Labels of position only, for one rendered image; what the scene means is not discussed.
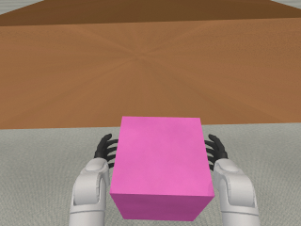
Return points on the robot left hand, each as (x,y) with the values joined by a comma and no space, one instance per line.
(102,151)

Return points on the robot right forearm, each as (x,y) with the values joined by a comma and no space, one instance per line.
(237,196)

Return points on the robot right hand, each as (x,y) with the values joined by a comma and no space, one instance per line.
(218,151)

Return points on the robot left forearm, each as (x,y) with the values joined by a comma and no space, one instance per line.
(88,197)

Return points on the carton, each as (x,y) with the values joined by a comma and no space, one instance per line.
(161,169)

